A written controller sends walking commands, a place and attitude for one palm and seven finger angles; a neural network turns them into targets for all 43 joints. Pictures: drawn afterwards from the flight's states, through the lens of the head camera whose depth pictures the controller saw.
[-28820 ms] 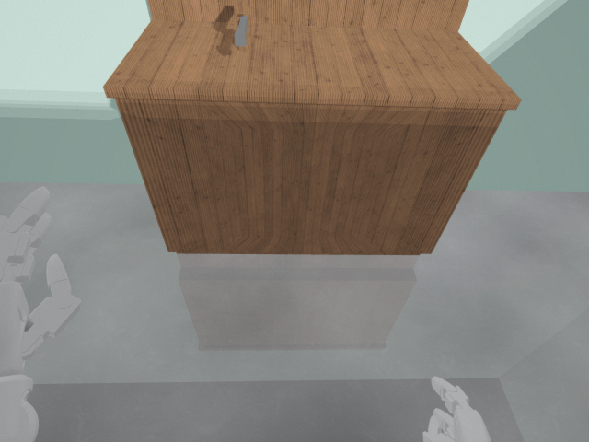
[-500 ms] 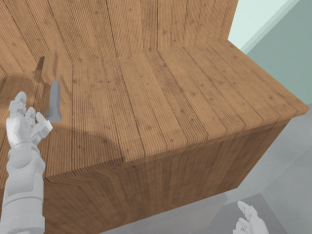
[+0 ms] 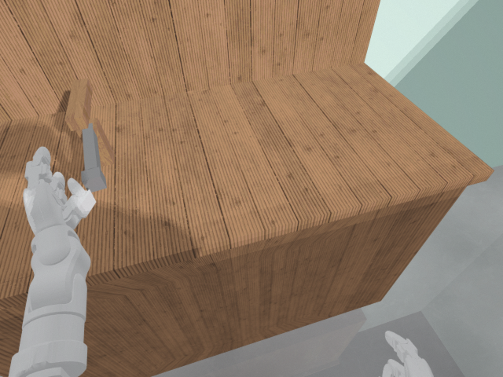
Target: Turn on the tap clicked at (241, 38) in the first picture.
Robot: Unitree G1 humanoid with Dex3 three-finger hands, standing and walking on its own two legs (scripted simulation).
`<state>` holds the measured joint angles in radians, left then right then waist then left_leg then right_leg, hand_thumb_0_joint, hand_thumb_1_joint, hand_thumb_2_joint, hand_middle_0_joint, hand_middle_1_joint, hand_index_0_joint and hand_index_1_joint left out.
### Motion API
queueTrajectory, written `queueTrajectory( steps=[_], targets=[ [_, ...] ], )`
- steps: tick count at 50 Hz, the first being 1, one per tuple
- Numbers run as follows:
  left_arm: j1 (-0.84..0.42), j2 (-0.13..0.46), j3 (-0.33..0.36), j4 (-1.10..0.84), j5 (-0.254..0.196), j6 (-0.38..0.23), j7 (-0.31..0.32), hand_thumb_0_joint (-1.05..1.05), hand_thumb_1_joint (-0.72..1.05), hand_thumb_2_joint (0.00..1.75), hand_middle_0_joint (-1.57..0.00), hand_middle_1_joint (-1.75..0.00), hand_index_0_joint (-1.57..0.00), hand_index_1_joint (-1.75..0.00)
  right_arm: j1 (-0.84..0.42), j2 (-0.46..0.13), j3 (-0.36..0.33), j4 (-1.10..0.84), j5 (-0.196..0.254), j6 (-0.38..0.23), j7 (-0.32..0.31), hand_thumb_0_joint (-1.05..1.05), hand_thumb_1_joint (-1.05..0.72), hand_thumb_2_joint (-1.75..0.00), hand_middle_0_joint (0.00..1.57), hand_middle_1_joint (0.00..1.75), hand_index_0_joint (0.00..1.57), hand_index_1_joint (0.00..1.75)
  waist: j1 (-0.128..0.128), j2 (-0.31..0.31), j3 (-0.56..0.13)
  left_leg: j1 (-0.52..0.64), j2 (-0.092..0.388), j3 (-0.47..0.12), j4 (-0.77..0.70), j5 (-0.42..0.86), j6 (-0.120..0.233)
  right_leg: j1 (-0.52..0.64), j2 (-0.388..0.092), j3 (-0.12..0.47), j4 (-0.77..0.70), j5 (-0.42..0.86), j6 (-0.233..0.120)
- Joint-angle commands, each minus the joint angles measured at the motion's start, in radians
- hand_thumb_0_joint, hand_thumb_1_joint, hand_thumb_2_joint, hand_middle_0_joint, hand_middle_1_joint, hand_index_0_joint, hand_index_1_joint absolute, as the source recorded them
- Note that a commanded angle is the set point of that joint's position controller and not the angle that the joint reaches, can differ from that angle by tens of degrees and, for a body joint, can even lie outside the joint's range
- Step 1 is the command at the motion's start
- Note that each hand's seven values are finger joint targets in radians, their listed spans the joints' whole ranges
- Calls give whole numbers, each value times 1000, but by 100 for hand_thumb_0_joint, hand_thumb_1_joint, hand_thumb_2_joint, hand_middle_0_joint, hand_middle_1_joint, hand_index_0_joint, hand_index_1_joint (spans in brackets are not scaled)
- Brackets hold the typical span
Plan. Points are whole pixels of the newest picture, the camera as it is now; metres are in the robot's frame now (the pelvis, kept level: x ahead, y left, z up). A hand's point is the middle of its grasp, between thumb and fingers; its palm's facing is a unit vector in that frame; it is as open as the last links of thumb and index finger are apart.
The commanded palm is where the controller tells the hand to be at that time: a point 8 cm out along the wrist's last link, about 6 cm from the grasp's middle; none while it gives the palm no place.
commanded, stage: push the lever round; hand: left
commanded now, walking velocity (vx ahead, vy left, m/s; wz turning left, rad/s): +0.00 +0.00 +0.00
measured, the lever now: (94, 179) +0.38 +0.29 +0.12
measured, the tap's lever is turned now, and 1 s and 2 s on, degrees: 6 33 63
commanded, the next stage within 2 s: none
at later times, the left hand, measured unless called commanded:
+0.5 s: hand (110, 189) +0.36 +0.25 +0.12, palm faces +0.66 -0.75 -0.04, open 7.7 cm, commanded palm +0.32 +0.27 +0.12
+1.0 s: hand (140, 174) +0.40 +0.21 +0.12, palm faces +0.73 -0.68 -0.06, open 7.7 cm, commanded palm +0.35 +0.23 +0.12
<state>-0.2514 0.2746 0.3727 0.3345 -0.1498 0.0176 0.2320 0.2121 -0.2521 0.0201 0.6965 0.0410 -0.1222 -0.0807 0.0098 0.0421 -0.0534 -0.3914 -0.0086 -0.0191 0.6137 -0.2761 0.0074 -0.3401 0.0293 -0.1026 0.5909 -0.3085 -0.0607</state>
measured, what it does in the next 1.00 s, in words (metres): stands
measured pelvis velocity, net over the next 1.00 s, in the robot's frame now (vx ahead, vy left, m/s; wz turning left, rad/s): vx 0.00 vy -0.01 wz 0.01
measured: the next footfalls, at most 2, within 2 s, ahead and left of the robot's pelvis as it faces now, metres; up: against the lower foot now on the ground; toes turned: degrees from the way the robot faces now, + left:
none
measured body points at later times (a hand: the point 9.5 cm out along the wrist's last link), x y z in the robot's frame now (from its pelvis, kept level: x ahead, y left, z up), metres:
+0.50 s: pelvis +0.00 -0.01 +0.00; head +0.00 -0.02 +0.45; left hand +0.32 +0.29 +0.13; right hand +0.16 -0.25 -0.10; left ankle +0.02 +0.11 -0.73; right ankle +0.00 -0.08 -0.73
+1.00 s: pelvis +0.00 -0.01 +0.00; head +0.00 -0.03 +0.45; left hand +0.35 +0.25 +0.13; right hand +0.15 -0.25 -0.12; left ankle +0.02 +0.11 -0.73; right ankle +0.00 -0.08 -0.73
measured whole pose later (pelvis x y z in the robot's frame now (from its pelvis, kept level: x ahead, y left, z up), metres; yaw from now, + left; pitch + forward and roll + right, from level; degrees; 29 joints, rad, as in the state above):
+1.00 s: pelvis +0.00 -0.01 +0.00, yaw +1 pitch +4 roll +0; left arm -0.48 0.09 0.27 0.46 -0.01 0.10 0.67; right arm 0.19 -0.23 -0.01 0.73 -0.01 -0.04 -0.04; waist -0.01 0.04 -0.08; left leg -0.43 -0.01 -0.03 0.64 -0.28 -0.01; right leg -0.38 0.03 -0.11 0.62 -0.32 -0.07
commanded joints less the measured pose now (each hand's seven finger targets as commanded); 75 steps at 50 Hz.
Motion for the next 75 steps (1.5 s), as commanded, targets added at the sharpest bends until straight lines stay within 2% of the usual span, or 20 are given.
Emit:
queueTrajectory(
  steps=[1, 4, 11, 14, 18, 19, 23, 29, 30, 39, 45, 48, 49, 57, 61, 64, 68, 69, 72, 75],
  targets=[
    [-360, 228, 24, -253, 29, -75, 56, 0, 90, 90, -15, -15, -15, -15, -94, -128, -41, -144, -6, -38, -3, 0, -90, -90, 20, 30, 20, 30, -8, 17, -228, 117, -9, -32, -66, 133, 22, 56, -24, 74, -93, 195, 41],
    [-357, 229, 32, -254, 40, -74, 80, 0, 90, 90, -15, -15, -15, -15, -97, -129, -43, -141, -9, -33, -2, 0, -90, -90, 20, 30, 20, 30, -4, 22, -229, 116, -10, -28, -62, 138, 24, 61, -24, 78, -94, 202, 40],
    [-391, 143, -42, -246, 48, -60, 126, 0, 90, 90, -15, -15, -15, -15, -114, -122, -41, -143, -9, -22, 0, 0, -90, -90, 20, 30, 20, 30, -18, -5, -207, 108, -10, -25, -61, 112, 23, 42, -28, 80, -103, 182, 44],
    [-412, 199, 12, -232, 56, -51, 156, 0, 90, 90, -15, -15, -15, -15, -117, -128, -42, -133, -12, -12, -5, 0, -90, -90, 20, 30, 20, 30, -14, -25, -219, 92, -12, -24, -59, 108, 26, 59, -32, 89, -107, 181, 47],
    [-424, 120, -54, -260, 70, -43, 187, 0, 90, 90, -15, -15, -15, -15, -121, -115, -45, -139, -17, -8, 2, 0, -90, -90, 20, 30, 20, 30, -13, 18, -259, 117, -14, -18, -51, 137, 21, 65, -33, 85, -96, 215, 44],
    [-419, 151, -21, -247, 77, -40, 200, 0, 90, 90, -15, -15, -15, -15, -119, -119, -45, -134, -18, -4, 1, 0, -90, -90, 20, 30, 20, 30, -9, 8, -252, 108, -13, -23, -55, 137, 20, 69, -33, 83, -94, 211, 42],
    [-458, 114, -52, -223, 81, -25, 231, 0, 90, 90, -15, -15, -15, -15, -127, -116, -45, -134, -19, 6, 1, 0, -90, -90, 20, 30, 20, 30, -23, -39, -237, 89, -13, -18, -49, 121, 23, 64, -37, 89, -105, 208, 51],
    [-510, 95, -64, -206, 111, -15, 290, 0, 90, 90, -15, -15, -15, -15, -135, -113, -47, -123, -23, 17, 2, 0, -90, -90, 20, 30, 20, 30, -24, -15, -237, 88, -12, -25, -53, 109, 20, 49, -36, 86, -102, 173, 44],
    [-544, 56, -104, -208, 114, -14, 297, 0, 90, 90, -15, -15, -15, -15, -136, -109, -45, -123, -26, 17, 4, 0, -90, -90, 20, 30, 20, 30, -34, -8, -237, 98, -14, -24, -50, 112, 21, 40, -37, 86, -102, 180, 45],
    [-570, 60, -56, -147, 142, 7, 381, 0, 90, 90, -15, -15, -15, -15, -125, -104, -56, -111, -42, 37, 15, 0, -90, -90, 20, 30, 20, 30, -17, -38, -294, 82, -13, -20, -39, 157, 16, 77, -39, 80, -87, 236, 45],
    [-648, -27, -132, -125, 166, 9, 425, 0, 90, 90, -15, -15, -15, -15, -133, -97, -57, -108, -46, 39, 31, 0, -90, -90, 20, 30, 20, 30, -34, -10, -267, 89, -8, -23, -41, 147, 12, 33, -35, 68, -84, 192, 37],
    [-669, -49, -138, -96, 171, 11, 451, 0, 90, 90, -15, -15, -15, -15, -126, -96, -62, -101, -53, 37, 37, 0, -90, -90, 20, 30, 20, 30, -37, -42, -285, 84, -9, -22, -33, 148, 12, 32, -34, 67, -83, 194, 39],
    [-665, -13, -92, -76, 172, 13, 463, 0, 90, 90, -15, -15, -15, -15, -120, -100, -65, -94, -55, 40, 36, 0, -90, -90, 20, 30, 20, 30, -28, -56, -287, 72, -9, -25, -37, 148, 11, 42, -33, 65, -82, 193, 38],
    [-722, -83, -137, -57, 198, 22, 514, 0, 90, 90, -15, -15, -15, -15, -113, -89, -71, -88, -68, 47, 58, 0, -90, -90, 20, 30, 20, 30, -35, -36, -330, 82, -9, -15, -14, 202, 6, 44, -36, 58, -60, 254, 36],
    [-766, -61, -105, -25, 202, 30, 540, 0, 90, 90, -15, -15, -15, -15, -110, -90, -74, -80, -70, 54, 60, 0, -90, -90, 20, 30, 20, 30, -40, -68, -325, 56, -8, -12, -12, 187, 9, 49, -41, 62, -63, 256, 41],
    [-775, -56, -86, 4, 216, 37, 559, 0, 90, 90, -15, -15, -15, -15, -106, -90, -77, -70, -76, 57, 65, 0, -90, -90, 20, 30, 20, 30, -36, -48, -327, 51, -9, -14, -10, 187, 7, 39, -38, 56, -60, 242, 37],
    [-834, -95, -121, 23, 227, 37, 584, 0, 90, 90, -15, -15, -15, -15, -102, -84, -76, -68, -81, 55, 75, 0, -90, -90, 20, 30, 20, 30, -53, -46, -331, 47, -9, -7, 6, 181, 9, 20, -42, 61, -58, 247, 41],
    [-818, -52, -68, 41, 226, 39, 592, 0, 90, 90, -15, -15, -15, -15, -99, -88, -81, -62, -82, 57, 73, 0, -90, -90, 20, 30, 20, 30, -42, -58, -337, 32, -10, -12, 4, 174, 8, 29, -40, 58, -57, 238, 40],
    [-877, -95, -112, 62, 230, 40, 601, 0, 90, 90, -15, -15, -15, -15, -96, -84, -77, -61, -84, 57, 78, 0, -90, -90, 20, 30, 20, 30, -60, -64, -342, 24, -11, -8, 13, 169, 8, 16, -45, 62, -51, 248, 46],
    [-910, -78, -91, 93, 243, 45, 619, 0, 90, 90, -15, -15, -15, -15, -90, -85, -79, -53, -86, 59, 82, 0, -90, -90, 20, 30, 20, 30, -62, -43, -349, 18, -10, -11, 14, 162, 8, 1, -43, 58, -47, 222, 42]
  ],
)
